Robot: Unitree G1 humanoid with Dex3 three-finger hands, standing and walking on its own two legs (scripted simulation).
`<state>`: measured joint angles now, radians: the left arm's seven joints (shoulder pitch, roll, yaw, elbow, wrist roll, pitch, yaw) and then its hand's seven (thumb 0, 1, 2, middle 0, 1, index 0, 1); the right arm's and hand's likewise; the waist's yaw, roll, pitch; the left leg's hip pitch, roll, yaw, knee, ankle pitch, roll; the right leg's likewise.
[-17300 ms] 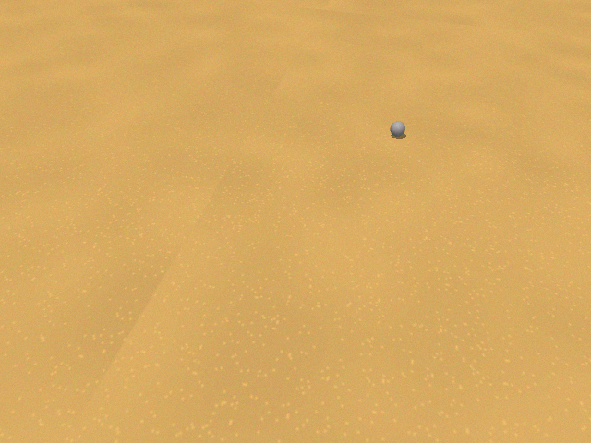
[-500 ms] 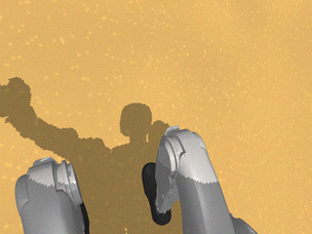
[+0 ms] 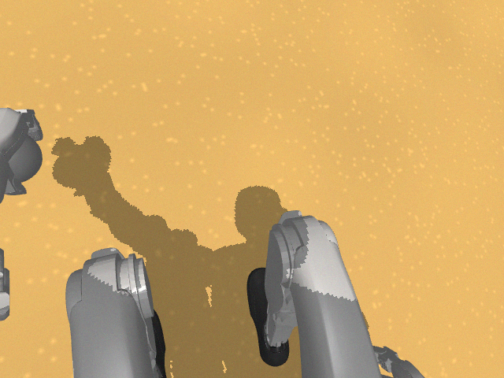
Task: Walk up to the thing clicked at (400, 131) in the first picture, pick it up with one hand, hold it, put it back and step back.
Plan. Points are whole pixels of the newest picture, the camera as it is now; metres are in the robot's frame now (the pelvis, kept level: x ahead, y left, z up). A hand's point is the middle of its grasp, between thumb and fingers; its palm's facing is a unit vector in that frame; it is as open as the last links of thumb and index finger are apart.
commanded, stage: lift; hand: left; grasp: from above
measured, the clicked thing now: (8, 156) +0.49 +0.30 -0.17
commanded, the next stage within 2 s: hold in 1.66 s
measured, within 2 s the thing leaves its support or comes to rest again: neither
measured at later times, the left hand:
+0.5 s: hand out of the picture +0.44 +0.30 -0.05, palm faces -0.46 -0.05 -0.89, open 10.4 cm
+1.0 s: hand out of the picture +0.37 +0.27 +0.16, palm faces -0.42 -0.10 -0.90, open 10.4 cm
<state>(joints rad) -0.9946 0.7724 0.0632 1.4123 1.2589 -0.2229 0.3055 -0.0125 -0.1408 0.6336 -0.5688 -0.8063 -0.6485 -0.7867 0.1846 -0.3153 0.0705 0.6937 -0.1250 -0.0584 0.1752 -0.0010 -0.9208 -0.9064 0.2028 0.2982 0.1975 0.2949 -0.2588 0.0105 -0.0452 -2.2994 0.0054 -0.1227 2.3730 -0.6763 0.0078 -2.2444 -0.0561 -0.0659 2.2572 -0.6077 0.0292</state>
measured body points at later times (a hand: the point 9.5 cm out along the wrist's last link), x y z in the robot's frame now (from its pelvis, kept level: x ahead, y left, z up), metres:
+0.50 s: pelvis +0.00 +0.00 +0.06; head +0.21 +0.05 +0.46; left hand +0.46 +0.30 +0.00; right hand +0.08 -0.27 -0.05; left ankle +0.08 +0.12 -0.31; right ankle +0.12 -0.13 -0.31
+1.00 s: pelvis +0.01 +0.00 +0.24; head +0.14 +0.02 +0.67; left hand +0.39 +0.27 +0.21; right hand +0.16 -0.25 +0.11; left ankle +0.08 +0.12 -0.31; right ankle +0.12 -0.13 -0.31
